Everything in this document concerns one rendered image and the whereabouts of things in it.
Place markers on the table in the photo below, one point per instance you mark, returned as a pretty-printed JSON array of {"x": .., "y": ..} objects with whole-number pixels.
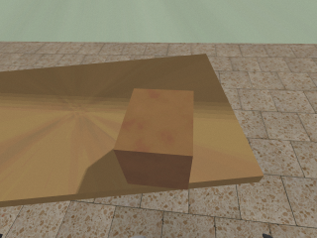
[{"x": 59, "y": 126}]

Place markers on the carton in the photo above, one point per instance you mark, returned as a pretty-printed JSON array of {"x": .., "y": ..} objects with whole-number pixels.
[{"x": 154, "y": 146}]

